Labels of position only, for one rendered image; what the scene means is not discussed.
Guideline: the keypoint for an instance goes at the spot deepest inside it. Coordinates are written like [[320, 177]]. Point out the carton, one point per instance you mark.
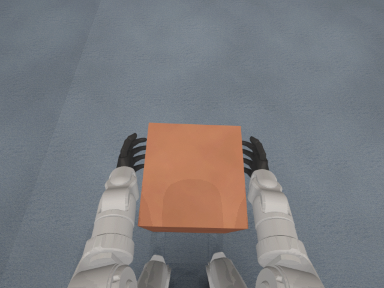
[[193, 179]]

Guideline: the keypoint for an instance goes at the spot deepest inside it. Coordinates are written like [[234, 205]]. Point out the right robot forearm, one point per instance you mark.
[[278, 242]]

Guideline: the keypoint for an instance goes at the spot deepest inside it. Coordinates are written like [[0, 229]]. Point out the robot right shin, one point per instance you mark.
[[217, 255]]

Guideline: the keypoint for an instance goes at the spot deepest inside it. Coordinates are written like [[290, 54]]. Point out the left robot forearm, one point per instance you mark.
[[111, 241]]

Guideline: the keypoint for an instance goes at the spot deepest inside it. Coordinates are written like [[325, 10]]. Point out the robot left upper arm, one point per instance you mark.
[[117, 275]]

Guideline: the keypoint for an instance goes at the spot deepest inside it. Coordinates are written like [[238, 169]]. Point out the robot right thigh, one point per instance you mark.
[[222, 273]]

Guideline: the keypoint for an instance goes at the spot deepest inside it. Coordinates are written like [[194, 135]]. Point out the robot right upper arm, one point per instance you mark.
[[276, 276]]

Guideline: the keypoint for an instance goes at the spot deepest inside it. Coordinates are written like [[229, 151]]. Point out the left robot hand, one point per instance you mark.
[[127, 152]]

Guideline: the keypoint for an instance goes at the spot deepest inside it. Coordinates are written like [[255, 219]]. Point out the right robot hand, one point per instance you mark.
[[258, 156]]

